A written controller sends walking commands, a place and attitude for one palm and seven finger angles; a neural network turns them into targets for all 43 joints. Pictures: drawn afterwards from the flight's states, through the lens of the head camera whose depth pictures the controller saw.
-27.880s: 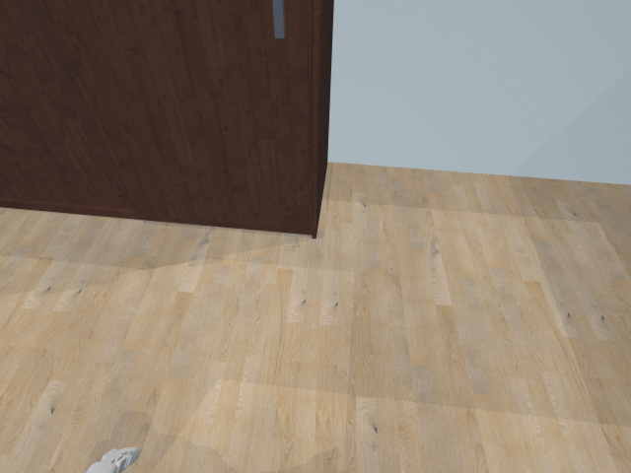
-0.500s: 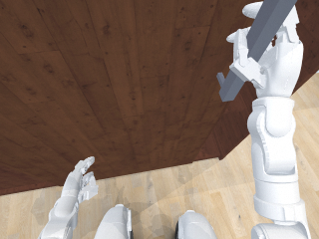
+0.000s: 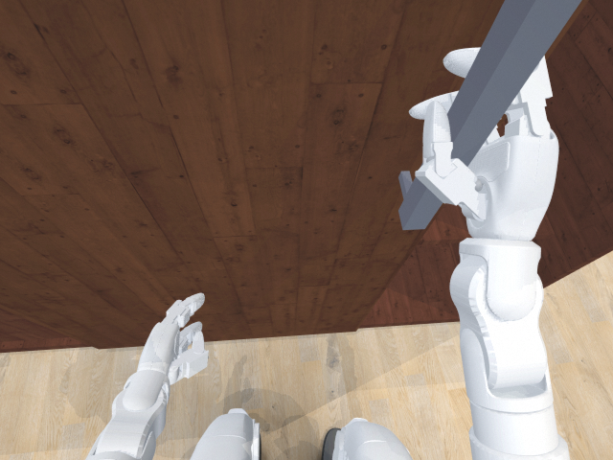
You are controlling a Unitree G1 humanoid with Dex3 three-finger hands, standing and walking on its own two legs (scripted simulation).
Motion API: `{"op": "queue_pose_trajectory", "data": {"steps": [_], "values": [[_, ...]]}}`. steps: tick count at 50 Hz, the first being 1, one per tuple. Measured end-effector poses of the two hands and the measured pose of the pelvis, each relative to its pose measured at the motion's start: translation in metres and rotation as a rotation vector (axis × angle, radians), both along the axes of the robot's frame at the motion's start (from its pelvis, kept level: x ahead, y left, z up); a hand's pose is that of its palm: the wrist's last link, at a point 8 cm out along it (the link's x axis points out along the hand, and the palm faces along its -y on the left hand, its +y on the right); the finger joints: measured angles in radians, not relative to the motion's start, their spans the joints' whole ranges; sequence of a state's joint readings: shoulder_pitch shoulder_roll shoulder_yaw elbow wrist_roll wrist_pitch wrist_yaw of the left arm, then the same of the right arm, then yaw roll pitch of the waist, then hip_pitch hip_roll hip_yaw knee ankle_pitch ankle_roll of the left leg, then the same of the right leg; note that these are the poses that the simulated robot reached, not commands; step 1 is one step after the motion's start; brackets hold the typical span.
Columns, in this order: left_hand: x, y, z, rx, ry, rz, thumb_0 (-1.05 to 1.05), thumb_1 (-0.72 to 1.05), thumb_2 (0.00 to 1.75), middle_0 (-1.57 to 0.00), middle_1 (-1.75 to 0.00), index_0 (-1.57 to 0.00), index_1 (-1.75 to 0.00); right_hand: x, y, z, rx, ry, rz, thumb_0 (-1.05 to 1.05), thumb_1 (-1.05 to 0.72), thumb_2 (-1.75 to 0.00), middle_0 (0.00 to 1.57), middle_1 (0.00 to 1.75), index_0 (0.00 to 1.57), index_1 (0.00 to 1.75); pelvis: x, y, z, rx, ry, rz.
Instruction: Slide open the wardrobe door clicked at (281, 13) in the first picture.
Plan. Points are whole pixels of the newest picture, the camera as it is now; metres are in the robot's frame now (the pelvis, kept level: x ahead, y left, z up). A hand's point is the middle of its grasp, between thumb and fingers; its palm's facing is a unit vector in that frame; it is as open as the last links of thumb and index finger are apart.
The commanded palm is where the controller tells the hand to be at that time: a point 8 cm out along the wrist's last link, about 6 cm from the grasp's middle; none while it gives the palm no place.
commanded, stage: step sideways, sliding the door along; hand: right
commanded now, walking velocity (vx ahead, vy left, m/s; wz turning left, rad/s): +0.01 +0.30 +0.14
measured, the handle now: (471, 80) +0.38 -0.10 +0.27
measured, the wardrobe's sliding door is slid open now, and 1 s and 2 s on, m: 0.38 0.60 0.60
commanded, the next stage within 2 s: stop walking and hold the door there in 1.30 s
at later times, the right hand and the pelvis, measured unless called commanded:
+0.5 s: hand (217, 166) +0.33 +0.09 +0.22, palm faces +0.07 +1.00 -0.07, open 6.4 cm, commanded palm +0.30 +0.08 +0.21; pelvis -0.05 +0.18 -0.01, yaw +5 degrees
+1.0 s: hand (142, 164) +0.32 +0.14 +0.23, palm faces +0.19 +0.98 -0.03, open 6.0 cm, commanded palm +0.29 +0.17 +0.19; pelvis -0.09 +0.32 +0.02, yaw +4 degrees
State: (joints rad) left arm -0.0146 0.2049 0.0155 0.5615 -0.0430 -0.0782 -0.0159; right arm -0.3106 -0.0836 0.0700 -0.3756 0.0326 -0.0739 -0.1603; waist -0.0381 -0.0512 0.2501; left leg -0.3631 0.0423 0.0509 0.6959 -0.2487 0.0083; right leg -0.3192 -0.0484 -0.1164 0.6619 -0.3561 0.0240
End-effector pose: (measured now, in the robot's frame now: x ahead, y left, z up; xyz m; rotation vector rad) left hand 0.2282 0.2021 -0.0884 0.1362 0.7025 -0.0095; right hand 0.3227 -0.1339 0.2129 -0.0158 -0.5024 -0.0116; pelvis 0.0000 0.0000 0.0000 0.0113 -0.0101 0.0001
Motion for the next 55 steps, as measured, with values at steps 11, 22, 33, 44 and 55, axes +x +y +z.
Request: {"op": "queue_pose_trajectory", "data": {"steps": [11, 22, 33, 44, 55], "values": [[-0.065, 0.07, 0.023, 0.03, 0.128, 0.086, 0.02, 0.9, 0.89, -0.2, -0.3, -0.2, -0.3, -0.007, 0.07, 0.005, -0.087, 0.044, 0.149, -0.06, -0.62, -0.71, 0.37, 1.4, 0.21, 1.25, -0.017, 0.055, 0.021, 0.086, -0.042, 0.084], [-0.084, 0.165, -0.02, -0.062, 0.071, 0.083, 0.02, 0.9, 0.89, -0.2, -0.3, -0.2, -0.3, -0.015, 0.149, 0.003, -0.053, 0.014, -0.042, -0.04, -0.69, -0.84, 0.47, 1.41, 0.19, 1.34, -0.046, 0.169, -0.016, 0.04, -0.037, 0.086], [-0.133, 0.259, -0.001, 0.127, 0.193, 0.21, 0.02, 0.9, 0.89, -0.2, -0.3, -0.2, -0.3, -0.02, 0.214, 0.0, -0.002, 0.02, 0.046, -0.06, -0.68, -0.79, 0.45, 1.41, 0.24, 1.31, -0.055, 0.208, -0.001, 0.008, -0.036, 0.099], [-0.142, 0.288, 0.038, 0.128, 0.175, 0.077, 0.02, 0.9, 0.89, -0.2, -0.3, -0.2, -0.3, -0.027, 0.222, 0.006, 0.01, 0.137, -0.067, -0.05, -0.69, -0.82, 0.45, 1.41, 0.3, 1.33, -0.082, 0.274, 0.026, 0.119, -0.03, 0.09], [-0.113, 0.34, -0.005, 0.023, 0.089, -0.038, 0.01, 0.9, 0.89, -0.21, -0.3, -0.21, -0.3, -0.03, 0.232, 0.007, -0.049, 0.131, -0.332, -0.1, -0.63, -0.82, 0.46, 1.41, 0.35, 1.32, -0.079, 0.365, -0.012, 0.052, -0.024, 0.042]]}}
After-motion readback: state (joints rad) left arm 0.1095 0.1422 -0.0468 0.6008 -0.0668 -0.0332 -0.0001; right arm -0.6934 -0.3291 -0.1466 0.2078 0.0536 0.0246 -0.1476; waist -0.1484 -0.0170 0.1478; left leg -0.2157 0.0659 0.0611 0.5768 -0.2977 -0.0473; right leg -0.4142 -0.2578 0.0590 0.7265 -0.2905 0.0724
